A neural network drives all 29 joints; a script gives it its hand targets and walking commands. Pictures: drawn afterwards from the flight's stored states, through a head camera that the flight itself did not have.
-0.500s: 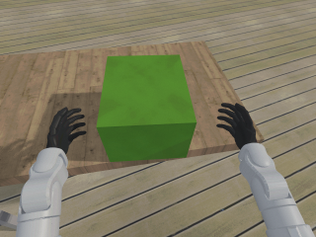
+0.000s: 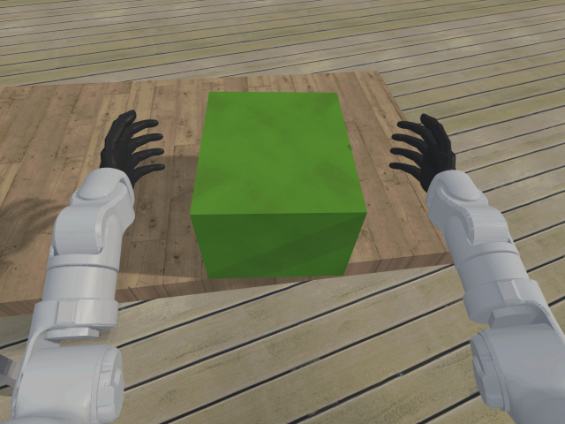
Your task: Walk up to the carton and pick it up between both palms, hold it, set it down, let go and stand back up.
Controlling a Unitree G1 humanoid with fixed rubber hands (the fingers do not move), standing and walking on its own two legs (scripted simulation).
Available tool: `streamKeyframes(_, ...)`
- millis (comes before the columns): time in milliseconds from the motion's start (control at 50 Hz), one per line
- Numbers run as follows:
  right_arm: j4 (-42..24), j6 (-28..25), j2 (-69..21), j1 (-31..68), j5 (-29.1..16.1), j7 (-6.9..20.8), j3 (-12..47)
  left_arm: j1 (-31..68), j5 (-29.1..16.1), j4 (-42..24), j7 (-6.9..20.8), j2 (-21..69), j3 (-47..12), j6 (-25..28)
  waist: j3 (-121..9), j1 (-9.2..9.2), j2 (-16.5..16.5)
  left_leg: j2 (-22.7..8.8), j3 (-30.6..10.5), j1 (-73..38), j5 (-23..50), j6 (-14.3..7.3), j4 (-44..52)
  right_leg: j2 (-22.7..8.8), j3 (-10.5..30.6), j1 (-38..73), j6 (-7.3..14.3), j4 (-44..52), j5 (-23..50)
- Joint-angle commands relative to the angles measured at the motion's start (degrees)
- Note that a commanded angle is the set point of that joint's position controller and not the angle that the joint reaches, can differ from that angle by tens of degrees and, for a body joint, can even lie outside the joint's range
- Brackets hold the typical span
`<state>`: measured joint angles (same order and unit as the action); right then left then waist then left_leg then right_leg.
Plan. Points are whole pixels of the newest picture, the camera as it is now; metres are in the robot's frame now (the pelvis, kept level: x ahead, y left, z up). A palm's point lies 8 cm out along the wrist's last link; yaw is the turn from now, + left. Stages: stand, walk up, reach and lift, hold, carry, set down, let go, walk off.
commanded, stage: reach and lift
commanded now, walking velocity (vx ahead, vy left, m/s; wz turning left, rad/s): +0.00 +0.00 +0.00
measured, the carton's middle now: (275, 182) +0.48 +0.04 +0.04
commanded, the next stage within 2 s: none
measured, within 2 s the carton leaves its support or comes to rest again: neither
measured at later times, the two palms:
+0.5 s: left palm (125, 118) +0.44 +0.24 +0.19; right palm (438, 117) +0.47 -0.19 +0.19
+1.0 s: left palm (147, 178) +0.43 +0.23 +0.09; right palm (400, 169) +0.46 -0.16 +0.10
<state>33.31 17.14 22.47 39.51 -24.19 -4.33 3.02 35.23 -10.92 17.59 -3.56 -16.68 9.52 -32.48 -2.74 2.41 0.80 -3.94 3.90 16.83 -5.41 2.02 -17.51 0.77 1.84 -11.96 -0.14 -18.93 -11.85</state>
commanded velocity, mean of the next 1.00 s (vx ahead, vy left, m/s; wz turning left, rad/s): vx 0.00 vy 0.00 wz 0.00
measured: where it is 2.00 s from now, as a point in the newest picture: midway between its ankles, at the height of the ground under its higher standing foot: outside the picture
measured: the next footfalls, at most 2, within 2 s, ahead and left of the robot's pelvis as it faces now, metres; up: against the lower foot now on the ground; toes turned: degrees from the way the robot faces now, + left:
none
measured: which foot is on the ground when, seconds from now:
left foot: down 0.00-1.00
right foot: down 0.00-1.00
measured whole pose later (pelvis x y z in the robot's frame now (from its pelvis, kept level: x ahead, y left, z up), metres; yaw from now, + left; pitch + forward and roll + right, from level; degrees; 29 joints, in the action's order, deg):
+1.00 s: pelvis +0.00 +0.00 -0.01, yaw +1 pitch +18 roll -2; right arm 72.1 -4.5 18.3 56.8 -21.3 -1.1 5.2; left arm 53.7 -13.3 67.3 -4.4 -15.0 0.5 4.9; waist -12.4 4.0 0.2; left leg -5.1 1.7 35.7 -6.6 2.4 -24.6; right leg 2.0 0.0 -28.8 0.1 -23.0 -12.0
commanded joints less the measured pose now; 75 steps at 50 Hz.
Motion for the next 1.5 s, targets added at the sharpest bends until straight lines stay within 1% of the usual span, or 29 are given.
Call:
streamKeyframes(0, -2.1, -2.8, 11.2, 26.8, -1.5, 0.1, -2.2, 24.4, 0.8, -3.9, 0.6, -9.0, 1.7, 1.3, -25.4, -0.76, 0.6, 3.2, -2.1, -23.1, 16.0, -0.6, -4.5, 2.6, -3.2, -2.3, -3.3, 1.3, 24.0)
streamKeyframes(20, -1.2, -3.0, 11.7, 27.5, -1.5, 0.2, -2.2, 25.4, 0.9, -3.7, 0.6, -8.7, 1.7, 1.2, -25.6, -0.99, -0.2, 3.2, -2.2, -23.4, 16.5, -0.4, -4.7, 2.7, -3.1, -2.5, -3.1, 1.3, 24.3)
streamKeyframes(40, 0.0, -3.1, 11.6, 27.6, -1.9, 0.4, -1.6, 24.8, 1.2, -2.5, 0.7, -8.8, 1.7, 1.1, -24.8, -0.66, 0.3, 3.3, -2.0, -23.1, 17.0, -0.5, -4.7, 2.9, -3.1, -2.1, -3.1, 1.5, 24.4)
streamKeyframes(60, 0.6, -3.2, 11.8, 29.9, -2.1, 0.5, -1.6, 27.9, 0.9, -1.6, 0.8, -9.3, 1.2, 1.4, -24.8, -0.68, 0.0, 3.3, -2.2, -22.3, 16.7, -0.4, -5.0, 2.9, -3.3, -2.7, -3.2, 1.4, 24.5)
streamKeyframes(100, 4.3, -3.2, 11.6, 32.3, -2.8, 1.0, -0.9, 30.5, 0.7, 2.4, 0.8, -9.6, 0.3, 2.2, -24.4, -0.62, -0.8, 3.2, -2.1, -21.0, 14.3, -0.6, -4.6, 2.5, -3.3, -3.5, -3.2, 1.6, 22.4)
streamKeyframes(160, 8.2, -3.5, 11.9, 35.4, -3.2, 1.9, -1.0, 34.4, -0.3, 5.5, 0.3, -9.6, -1.6, 3.9, -26.1, -0.50, -2.6, 2.8, -2.5, -21.0, 13.3, -0.4, -5.0, 2.2, -3.1, -5.7, -2.8, 1.7, 20.0)
streamKeyframes(200, 8.6, -3.9, 11.7, 38.0, -3.4, 2.4, -0.9, 37.9, -1.0, 5.9, 0.0, -10.9, -2.4, 5.6, -29.4, -0.09, -2.2, 2.8, -2.6, -20.5, 13.5, -0.7, -5.4, 2.2, -3.2, -5.3, -3.1, 1.2, 21.4)
streamKeyframes(240, 9.6, -4.4, 12.0, 39.9, -3.5, 2.6, -0.6, 40.1, -1.2, 7.1, -0.4, -11.5, -2.4, 7.0, -32.5, 0.25, -3.0, 2.7, -2.6, -20.9, 15.8, -0.5, -6.2, 2.2, -3.4, -5.6, -3.2, 0.7, 23.5)
streamKeyframes(260, 10.0, -4.4, 12.4, 41.5, -4.5, 2.6, -0.3, 41.3, -1.0, 5.8, -0.6, -12.0, -4.5, 7.1, -34.7, -0.24, -4.6, 3.3, -2.8, -23.0, 17.7, 0.0, -7.2, 3.0, -4.2, -4.4, -3.2, 1.0, 23.4)
streamKeyframes(300, 12.1, -4.2, 12.8, 43.5, -4.5, 2.6, 0.5, 42.7, -1.0, 8.8, -0.6, -13.2, -3.8, 7.0, -34.3, 0.17, -3.3, 3.3, -2.8, -22.3, 18.0, -0.2, -7.7, 2.9, -4.1, -5.0, -3.4, 1.0, 24.6)
streamKeyframes(360, 15.0, -4.0, 12.7, 46.9, -4.0, 2.3, 1.3, 44.4, -1.8, 16.4, -0.1, -14.5, -3.4, 8.0, -32.3, 0.31, 0.7, 3.3, -2.6, -17.7, 14.6, -1.5, -6.5, 2.5, -3.6, -4.1, -4.3, 0.2, 26.0)
streamKeyframes(400, 17.4, -4.0, 11.7, 48.6, -3.6, 2.1, 1.8, 45.7, -2.5, 21.2, 0.1, -14.6, -4.0, 9.4, -31.6, 0.67, 2.3, 3.4, -2.3, -14.6, 12.6, -2.0, -5.8, 2.2, -3.2, -3.2, -4.5, -0.2, 25.9)
streamKeyframes(460, 21.9, -4.7, 10.1, 49.0, -3.6, 2.0, 3.2, 46.2, -2.6, 27.5, 0.5, -13.5, -5.2, 11.9, -31.0, 0.84, 2.6, 3.3, -2.1, -13.1, 12.5, -1.9, -5.6, 2.1, -2.8, -2.7, -4.4, -0.4, 26.1)
streamKeyframes(560, 27.3, -7.9, 8.2, 45.6, -3.4, 2.2, 4.8, 43.3, -1.5, 34.0, 1.9, -10.9, -6.7, 17.6, -30.7, 0.49, 0.9, 3.2, -1.7, -14.2, 17.1, -0.8, -6.2, 2.1, -3.0, -3.4, -4.0, 0.0, 27.0)
streamKeyframes(640, 28.9, -13.2, 6.3, 41.3, -2.0, 2.6, 4.6, 39.8, 0.6, 35.5, 2.6, -8.4, -6.6, 24.6, -31.4, 0.86, -0.9, 3.0, -1.3, -15.6, 21.4, 0.2, -7.3, 2.4, -3.5, -4.8, -3.5, 0.1, 26.6)
streamKeyframes(700, 27.8, -18.0, 5.8, 40.7, -0.6, 2.8, 3.2, 41.2, 1.5, 33.5, 2.1, -8.1, -5.8, 30.5, -34.5, 1.35, -2.6, 2.9, -1.0, -16.1, 23.8, 1.3, -8.5, 2.6, -4.1, -6.7, -3.1, -0.3, 25.7)
streamKeyframes(760, 25.8, -21.5, 6.4, 42.7, 1.0, 2.8, 1.0, 45.1, 1.0, 30.8, 0.9, -8.2, -5.8, 34.5, -39.3, 1.20, -4.1, 2.8, -0.7, -16.6, 23.7, 2.4, -9.9, 2.8, -4.8, -9.9, -2.9, -0.7, 24.3)
streamKeyframes(800, 25.6, -23.0, 6.6, 44.1, 2.1, 2.9, -0.2, 46.9, 0.1, 30.9, 0.1, -7.7, -6.4, 36.4, -42.3, 0.66, -4.2, 2.6, -0.7, -16.3, 22.0, 2.6, -10.7, 2.8, -5.0, -12.5, -2.7, -1.0, 22.8)
streamKeyframes(860, 27.3, -24.1, 6.3, 45.4, 3.4, 2.9, -0.9, 47.7, -1.7, 35.4, -0.6, -6.6, -7.7, 38.8, -44.8, -0.15, -2.7, 2.2, -0.9, -13.9, 17.6, 2.0, -11.7, 2.5, -4.9, -15.8, -2.4, -1.8, 19.9)
streamKeyframes(920, 30.4, -24.6, 5.8, 46.6, 3.1, 3.3, 0.5, 47.0, -3.0, 42.3, -1.2, -5.6, -8.6, 41.0, -44.8, 0.85, -0.5, 1.7, -1.2, -10.2, 14.3, 1.1, -12.3, 2.2, -4.7, -17.8, -2.1, -3.1, 16.3)
streamKeyframes(980, 33.1, -24.9, 5.6, 47.3, 1.2, 3.8, 2.9, 46.1, -3.3, 47.1, -1.8, -4.8, -8.8, 42.0, -44.2, 2.22, 0.9, 1.4, -1.4, -8.1, 14.8, 0.7, -13.1, 2.2, -4.5, -17.9, -2.2, -4.4, 15.5)
streamKeyframes(1080, 37.4, -25.5, 5.4, 46.3, -1.1, 3.8, 6.0, 44.5, -1.9, 51.3, -1.0, -4.1, -8.2, 41.7, -41.5, 2.30, 2.7, 1.7, -1.2, -5.6, 17.4, 0.8, -13.6, 2.2, -4.0, -15.1, -3.4, -5.9, 21.9)
streamKeyframes(1180, 38.4, -26.0, 4.3, 45.6, -2.6, 4.0, 7.3, 46.0, -0.5, 48.9, -1.2, -3.8, -7.4, 42.3, -39.6, 3.32, 0.9, 1.9, -0.7, -5.5, 18.1, 1.3, -12.7, 2.2, -3.8, -14.8, -3.3, -5.6, 21.6)
streamKeyframes(1240, 37.5, -26.0, 3.3, 45.7, -2.4, 4.1, 6.8, 47.5, -0.5, 46.2, -1.7, -2.7, -7.9, 42.6, -40.5, 3.24, -0.8, 1.9, -0.5, -6.6, 17.7, 1.7, -12.6, 2.3, -3.9, -16.3, -2.8, -4.8, 19.2)
streamKeyframes(1320, 35.3, -25.4, -0.1, 47.0, 0.3, 4.2, 3.9, 49.7, -1.3, 44.2, -2.4, 1.6, -9.1, 43.5, -42.4, 2.17, -1.6, 1.8, -0.6, -7.2, 15.5, 1.6, -13.0, 1.9, -3.9, -19.1, -2.1, -3.8, 15.2)
streamKeyframes(1340, 35.8, -24.9, -1.1, 47.2, 1.4, 3.5, 2.9, 50.0, -1.0, 46.6, -1.6, -1.5, -7.6, 43.4, -41.7, 1.33, 0.5, 2.0, -0.6, -4.7, 13.0, 0.6, -12.5, 0.7, -3.2, -17.8, -2.4, -3.8, 16.4)
streamKeyframes(1360, 34.7, -24.8, -2.5, 48.1, 2.2, 3.0, 2.5, 50.8, -0.7, 46.7, -1.2, -0.7, -7.0, 44.0, -41.4, 1.42, 1.2, 2.2, -0.5, -1.9, 11.3, 0.1, -11.8, 0.3, -2.6, -15.5, -2.8, -4.3, 17.3)
streamKeyframes(1420, 34.4, -25.7, -3.8, 48.0, 5.5, 1.7, 0.3, 49.9, 1.5, 48.5, -0.9, -0.4, -4.9, 45.0, -42.7, 1.02, 3.0, 2.4, -0.3, 0.6, 11.6, -0.5, -10.8, -0.4, -2.1, -10.3, -3.6, -5.5, 22.1)
streamKeyframes(1480, 32.7, -27.0, -4.3, 48.2, 9.2, 0.1, -2.5, 49.1, 4.8, 48.4, -1.2, 0.9, -2.8, 45.3, -45.6, 0.86, 1.7, 2.5, 0.2, -1.3, 15.7, 0.3, -10.8, 0.3, -2.4, -8.2, -3.6, -5.5, 26.0)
